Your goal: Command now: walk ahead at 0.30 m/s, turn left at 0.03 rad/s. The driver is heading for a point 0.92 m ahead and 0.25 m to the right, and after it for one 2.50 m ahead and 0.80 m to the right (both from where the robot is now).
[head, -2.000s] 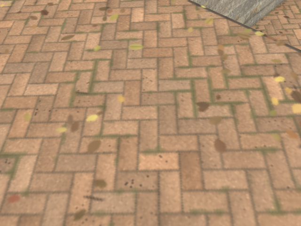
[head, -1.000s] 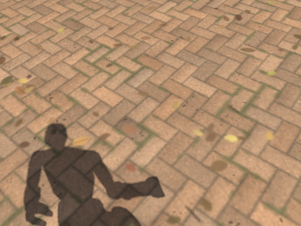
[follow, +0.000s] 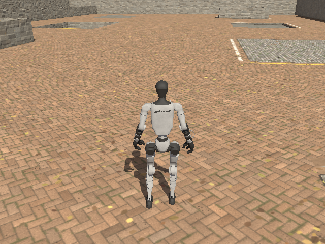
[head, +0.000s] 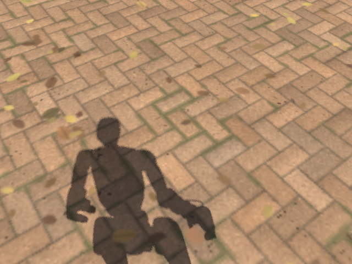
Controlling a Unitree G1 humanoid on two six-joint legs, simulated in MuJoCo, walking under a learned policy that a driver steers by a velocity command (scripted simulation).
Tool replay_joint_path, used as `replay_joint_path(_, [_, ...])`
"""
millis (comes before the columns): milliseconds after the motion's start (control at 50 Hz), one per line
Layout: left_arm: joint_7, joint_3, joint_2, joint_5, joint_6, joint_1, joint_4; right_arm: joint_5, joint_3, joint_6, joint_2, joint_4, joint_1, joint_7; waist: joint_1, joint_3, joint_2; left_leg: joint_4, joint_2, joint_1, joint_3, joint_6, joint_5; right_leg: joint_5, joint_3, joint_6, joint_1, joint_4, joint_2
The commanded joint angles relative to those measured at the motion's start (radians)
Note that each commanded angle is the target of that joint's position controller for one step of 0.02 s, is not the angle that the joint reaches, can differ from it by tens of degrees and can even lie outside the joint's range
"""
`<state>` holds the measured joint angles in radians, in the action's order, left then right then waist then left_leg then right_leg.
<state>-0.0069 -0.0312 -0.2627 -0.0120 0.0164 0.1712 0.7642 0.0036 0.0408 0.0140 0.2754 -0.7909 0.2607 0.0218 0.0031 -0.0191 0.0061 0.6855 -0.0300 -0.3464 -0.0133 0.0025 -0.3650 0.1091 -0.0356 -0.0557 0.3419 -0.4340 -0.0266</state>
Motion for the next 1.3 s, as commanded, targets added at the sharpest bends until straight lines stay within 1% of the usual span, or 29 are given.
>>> replay_joint_path(20, [0.011,-0.047,-0.166,-0.018,0.006,-0.079,-0.071,0.005,0.027,-0.029,0.073,-0.001,0.13,-0.006,-0.068,0.072,0.117,-0.132,0.028,0.217,0.064,-0.052,0.079,0.498,0.246,-0.112,0.098,0.242,0.224])
replay_joint_path(40, [0.01,-0.041,-0.142,-0.017,0.005,-0.09,-0.074,0.007,0.027,-0.035,0.069,-0.016,0.162,-0.007,-0.087,0.055,0.096,-0.195,0.024,0.252,0.052,-0.073,0.048,0.517,0.219,-0.083,0.13,0.196,0.194])
replay_joint_path(60, [0.006,-0.026,-0.09,-0.014,0.008,-0.122,-0.092,0.009,0.033,-0.043,0.101,-0.026,0.214,-0.002,-0.106,0.029,-0.003,-0.325,-0.081,0.287,-0.105,-0.121,-0.091,0.484,0.156,-0.036,0.209,0.034,0.135])
replay_joint_path(80, [0.0,-0.007,-0.016,-0.008,0.023,-0.138,-0.116,0.005,0.047,-0.045,0.168,-0.025,0.226,0.005,-0.092,-0.003,-0.211,-0.496,-0.258,0.312,-0.402,-0.206,-0.3,0.369,-0.009,0.031,0.349,-0.253,-0.002])
replay_joint_path(100, [0.001,-0.027,-0.088,-0.013,0.04,-0.142,-0.124,0.023,0.062,-0.054,0.23,-0.005,0.165,0.004,-0.079,-0.097,-0.251,-0.575,-0.348,0.217,-0.569,-0.279,-0.289,0.371,0.047,0.018,0.414,-0.399,-0.002])
replay_joint_path(140, [-0.002,-0.046,-0.135,-0.003,0.047,-0.069,-0.082,0.013,0.038,-0.081,0.136,0.018,0.082,0.008,-0.025,-0.084,-0.17,-0.518,-0.278,0.266,-0.402,-0.229,0.016,0.279,0.098,0.025,0.429,-0.489,0.042])
replay_joint_path(180, [-0.005,-0.041,-0.109,0.02,0.044,-0.068,-0.064,-0.004,0.032,-0.081,0.121,0.017,0.061,0.006,-0.023,-0.035,-0.135,-0.468,-0.223,0.313,-0.244,-0.183,0.394,0.204,0.067,0.056,0.381,-0.457,0.058])
replay_joint_path(240, [-0.02,-0.015,-0.031,0.013,0.035,-0.113,-0.064,0.005,0.024,-0.064,0.102,-0.003,0.074,0.009,-0.037,0.03,-0.131,-0.403,-0.141,0.256,-0.072,-0.147,0.646,0.093,0.008,0.084,0.163,-0.277,0.043])
replay_joint_path(300, [-0.021,-0.018,-0.06,0.003,0.026,-0.143,-0.071,0.001,0.039,-0.048,0.155,-0.026,0.109,0.007,-0.057,0.041,-0.159,-0.369,-0.162,0.246,-0.089,-0.161,0.681,0.057,-0.01,0.074,0.059,-0.166,0.019])
replay_joint_path(360, [-0.01,-0.03,-0.096,0.016,0.026,-0.077,-0.038,-0.017,0.036,-0.047,0.139,-0.04,0.09,0.006,-0.01,0.054,-0.118,-0.303,-0.139,0.226,-0.106,-0.118,0.575,-0.144,0.005,0.025,-0.115,0.053,0.015])
replay_joint_path(400, [0.015,-0.054,-0.207,0.035,0.018,-0.006,-0.028,0.021,0.019,-0.071,0.079,-0.053,0.174,0.002,-0.032,0.186,0.05,-0.163,-0.036,0.067,-0.037,-0.018,0.311,-0.675,0.166,-0.073,-0.441,-0.068,0.202])
replay_joint_path(420, [0.017,-0.04,-0.139,0.03,0.004,0.008,-0.005,0.018,0.003,-0.071,0.029,-0.068,0.195,0.009,-0.022,0.248,0.134,-0.113,-0.019,0.035,-0.017,0.032,0.132,-0.654,0.236,-0.164,-0.467,-0.068,0.264])
replay_joint_path(440, [0.015,-0.036,-0.109,0.01,-0.008,0.017,0.01,0.007,0.008,-0.061,0.051,-0.06,0.143,0.014,-0.003,0.217,0.144,-0.076,-0.002,0.008,-0.001,0.046,-0.022,-0.401,0.294,-0.188,-0.42,-0.006,0.273])
replay_joint_path(500, [0.013,-0.066,-0.21,0.001,-0.003,0.109,0.045,-0.019,0.036,-0.035,0.122,-0.003,-0.005,0.02,0.078,0.061,0.171,0.283,0.01,-0.264,-0.008,0.036,-0.278,0.399,0.541,-0.242,-0.347,0.225,0.368])
replay_joint_path(520, [0.016,-0.064,-0.205,0.006,0.015,0.081,0.043,-0.027,0.044,-0.037,0.127,0.001,-0.007,0.017,0.052,0.031,0.157,0.347,-0.022,-0.289,-0.035,0.019,-0.23,0.487,0.551,-0.23,-0.29,0.261,0.37])
replay_joint_path(580, [0.022,-0.052,-0.14,0.003,0.041,-0.003,0.035,-0.02,0.045,-0.065,0.085,-0.02,0.003,0.009,0.0,0.011,0.139,0.27,-0.056,-0.228,-0.026,-0.013,-0.084,0.389,0.398,-0.161,-0.171,0.308,0.295])
replay_joint_path(640, [0.023,-0.062,-0.159,-0.004,0.04,-0.033,0.033,-0.01,0.03,-0.086,0.034,-0.035,-0.015,-0.005,-0.014,0.038,0.127,0.061,-0.032,-0.049,0.025,-0.015,0.032,0.248,0.24,-0.141,-0.07,0.31,0.223])
replay_joint_path(720, [0.015,-0.07,-0.185,-0.027,0.027,0.004,0.057,-0.015,0.036,-0.089,0.061,-0.049,-0.01,-0.018,-0.034,0.04,0.099,-0.143,0.008,0.144,0.069,-0.011,0.183,0.324,0.225,-0.137,0.023,0.247,0.227])
replay_joint_path(760, [0.011,-0.052,-0.134,-0.021,0.021,0.002,0.061,-0.02,0.05,-0.086,0.085,-0.083,0.097,-0.011,-0.094,0.037,0.073,-0.191,0.014,0.307,0.061,-0.025,0.131,0.434,0.228,-0.093,0.148,0.145,0.181])
replay_joint_path(780, [0.006,-0.03,-0.058,-0.012,0.024,-0.028,0.046,-0.018,0.064,-0.089,0.135,-0.093,0.182,0.0,-0.135,0.021,-0.042,-0.32,-0.124,0.395,-0.125,-0.062,-0.021,0.435,0.166,-0.033,0.27,-0.073,0.099])
replay_joint_path(800, [0.005,-0.012,0.018,-0.007,0.037,-0.034,0.017,-0.004,0.078,-0.088,0.218,-0.087,0.221,0.008,-0.131,0.031,-0.274,-0.479,-0.328,0.463,-0.441,-0.134,-0.29,0.427,0.04,0.024,0.446,-0.402,-0.002])
replay_joint_path(820, [0.013,-0.034,-0.073,-0.027,0.049,-0.043,-0.008,0.018,0.084,-0.102,0.243,-0.09,0.229,-0.001,-0.127,-0.001,-0.279,-0.55,-0.412,0.376,-0.633,-0.231,-0.485,0.442,0.14,-0.001,0.526,-0.585,0.014])
replay_joint_path(860, [0.009,-0.057,-0.141,-0.034,0.054,0.016,0.023,-0.005,0.054,-0.127,0.132,-0.06,0.092,-0.008,-0.053,-0.055,-0.202,-0.553,-0.332,0.358,-0.468,-0.174,-0.363,0.258,0.195,-0.021,0.575,-0.661,0.068])
replay_joint_path(960, [0.001,-0.06,-0.07,-0.017,0.035,0.018,0.051,0.019,0.039,-0.134,0.078,-0.074,0.073,-0.001,-0.035,-0.03,-0.116,-0.566,-0.221,0.312,-0.063,-0.107,0.176,-0.037,0.163,0.029,0.474,-0.616,0.088])
replay_joint_path(1080, [-0.024,-0.045,-0.025,-0.007,0.024,-0.138,-0.025,0.012,0.042,-0.124,0.102,-0.095,0.109,0.015,-0.069,-0.084,-0.088,-0.597,-0.219,0.291,0.12,-0.118,0.312,-0.202,0.068,0.052,0.41,-0.353,0.095])
replay_joint_path(1200, [-0.068,-0.031,-0.017,-0.014,0.027,-0.262,-0.109,-0.011,0.057,-0.092,0.135,-0.12,0.163,0.01,-0.083,-0.126,-0.069,-0.495,-0.273,0.459,0.207,-0.118,0.592,-0.054,-0.033,-0.02,0.383,-0.194,0.077])
replay_joint_path(1260, [-0.072,-0.069,-0.092,-0.018,0.022,-0.112,-0.1,-0.018,0.073,-0.07,0.188,-0.108,0.141,0.018,0.031,0.01,-0.134,-0.204,-0.271,0.473,0.243,-0.096,1.171,0.089,-0.116,-0.088,0.104,-0.197,-0.032])
replay_joint_path(1280, [-0.062,-0.1,-0.151,-0.02,0.019,0.051,-0.06,-0.021,0.073,-0.066,0.195,-0.099,0.12,0.02,0.12,0.104,-0.12,0.003,-0.242,0.388,0.26,-0.07,1.164,0.032,-0.107,-0.128,-0.14,-0.131,-0.067])
replay_joint_path(1300, [-0.036,-0.133,-0.226,-0.018,0.006,0.213,-0.02,-0.01,0.066,-0.076,0.184,-0.077,0.115,0.021,0.189,0.196,-0.035,0.294,-0.202,0.119,0.248,-0.027,0.848,0.048,0.079,-0.179,-0.471,-0.107,0.028])
